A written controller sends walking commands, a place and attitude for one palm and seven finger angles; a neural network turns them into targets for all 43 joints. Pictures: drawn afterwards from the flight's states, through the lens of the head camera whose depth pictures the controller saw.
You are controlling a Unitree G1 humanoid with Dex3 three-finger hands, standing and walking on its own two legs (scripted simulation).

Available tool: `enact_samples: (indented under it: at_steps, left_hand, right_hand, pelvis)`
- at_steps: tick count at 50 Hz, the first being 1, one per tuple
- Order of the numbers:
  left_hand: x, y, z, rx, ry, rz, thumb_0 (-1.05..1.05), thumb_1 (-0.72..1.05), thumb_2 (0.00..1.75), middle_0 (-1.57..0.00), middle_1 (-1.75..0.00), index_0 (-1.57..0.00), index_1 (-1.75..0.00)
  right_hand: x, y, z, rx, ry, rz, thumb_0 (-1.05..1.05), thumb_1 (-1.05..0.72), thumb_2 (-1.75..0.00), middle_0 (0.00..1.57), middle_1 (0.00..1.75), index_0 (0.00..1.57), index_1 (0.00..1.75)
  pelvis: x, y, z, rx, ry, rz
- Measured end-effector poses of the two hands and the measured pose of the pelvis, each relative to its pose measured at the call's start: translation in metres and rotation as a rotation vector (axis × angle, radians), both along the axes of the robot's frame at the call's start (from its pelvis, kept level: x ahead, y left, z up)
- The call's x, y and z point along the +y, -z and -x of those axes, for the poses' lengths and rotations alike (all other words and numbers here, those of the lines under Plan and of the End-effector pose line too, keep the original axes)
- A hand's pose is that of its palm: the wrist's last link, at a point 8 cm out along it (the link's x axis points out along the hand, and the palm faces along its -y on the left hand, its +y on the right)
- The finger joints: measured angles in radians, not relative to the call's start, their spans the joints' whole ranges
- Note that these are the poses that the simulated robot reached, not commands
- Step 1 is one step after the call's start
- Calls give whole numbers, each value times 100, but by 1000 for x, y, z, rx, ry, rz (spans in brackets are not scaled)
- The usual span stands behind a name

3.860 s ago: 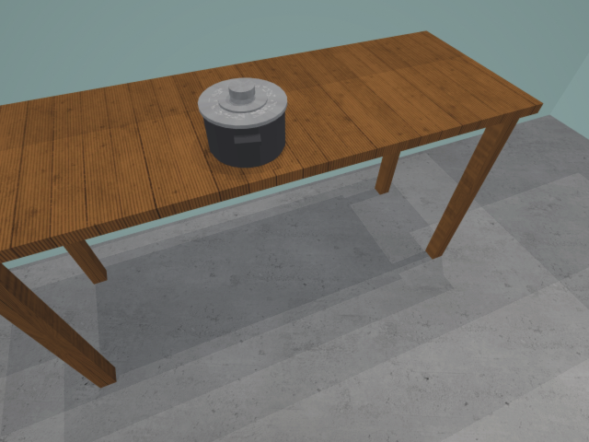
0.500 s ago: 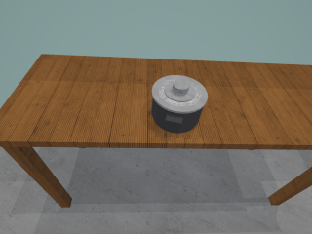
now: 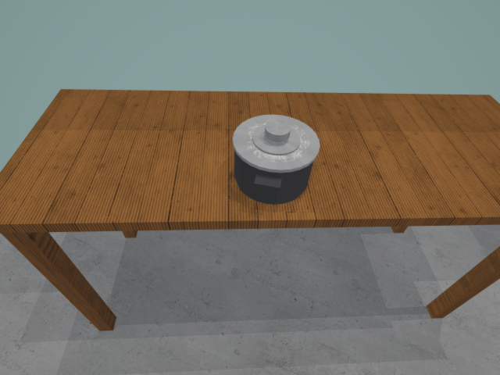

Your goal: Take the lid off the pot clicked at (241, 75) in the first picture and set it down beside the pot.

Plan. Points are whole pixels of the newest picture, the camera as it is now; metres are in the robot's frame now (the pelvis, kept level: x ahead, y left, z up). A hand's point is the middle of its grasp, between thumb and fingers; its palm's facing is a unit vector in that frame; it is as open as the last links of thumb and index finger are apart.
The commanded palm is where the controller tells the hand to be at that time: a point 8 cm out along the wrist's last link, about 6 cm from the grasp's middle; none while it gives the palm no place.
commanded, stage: look again from close up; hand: left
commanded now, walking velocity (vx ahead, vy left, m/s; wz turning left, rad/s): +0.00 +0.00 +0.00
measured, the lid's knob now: (277, 130) +0.56 -0.02 +0.09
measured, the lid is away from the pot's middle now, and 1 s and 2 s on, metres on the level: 0.00 0.00 0.00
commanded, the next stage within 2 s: shuffle to correct the standing spot in 1.04 s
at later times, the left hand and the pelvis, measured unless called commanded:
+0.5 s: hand out of the picture +0.00 +0.20 -0.19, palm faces +0.03 -0.98 -0.19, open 7.3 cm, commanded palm none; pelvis +0.00 +0.03 -0.01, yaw +1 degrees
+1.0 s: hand out of the picture +0.01 +0.21 -0.19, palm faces +0.03 -0.99 -0.16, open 7.3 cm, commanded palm none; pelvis +0.01 +0.03 +0.00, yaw +1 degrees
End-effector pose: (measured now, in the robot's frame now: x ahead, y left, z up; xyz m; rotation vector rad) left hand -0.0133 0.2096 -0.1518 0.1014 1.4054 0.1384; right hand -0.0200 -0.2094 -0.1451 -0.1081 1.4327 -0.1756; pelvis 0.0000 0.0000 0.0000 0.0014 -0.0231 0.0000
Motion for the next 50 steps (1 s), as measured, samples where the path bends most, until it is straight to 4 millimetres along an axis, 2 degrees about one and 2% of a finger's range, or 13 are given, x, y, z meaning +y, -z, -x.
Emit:
enact_samples:
  at_steps: [7, 11, 20, 27, 40, 50]
  left_hand:
    - [-4, 1, 19, 32, -5, 5, 1, 91, 90, -20, -30, -20, -30]
    - [4, 3, 22, 25, 2, 1, 1, 91, 90, -20, -30, -20, -30]
    - [33, 5, 1, -37, 9, -28, 1, 91, 90, -20, -30, -20, -30]
    - [46, 5, -13, -61, 16, -36, 1, 91, 90, -20, -30, -20, -30]
    - [48, 7, -19, -46, 14, -20, 1, 91, 90, -20, -30, -20, -30]
    - [45, 6, -13, -33, 9, -13, 1, 91, 90, -20, -30, -20, -30]
  right_hand:
    - [0, 1, -5, -11, -23, 8, 0, -91, -90, 20, 30, 20, 30]
    - [2, 4, -15, -58, -28, 16, 1, -92, -90, 20, 30, 20, 30]
    - [12, 4, -33, -118, -51, 34, 1, -94, -90, 20, 30, 20, 30]
    - [16, -2, -42, -124, -65, 47, 1, -94, -90, 20, 30, 20, 30]
    - [17, -8, -59, -139, -75, 65, 0, -93, -90, 20, 30, 20, 30]
    - [15, -10, -62, -137, -79, 66, 0, -93, -90, 20, 30, 20, 30]
  pelvis:
    - [4, 2, 3, 8, -1, 16]
    - [12, 6, 3, 7, -8, 24]
    - [28, 10, 0, 9, -10, 19]
    - [34, 9, -4, 16, -8, 14]
    - [36, 6, -11, 8, -10, 12]
    - [35, 5, -11, 1, -11, 10]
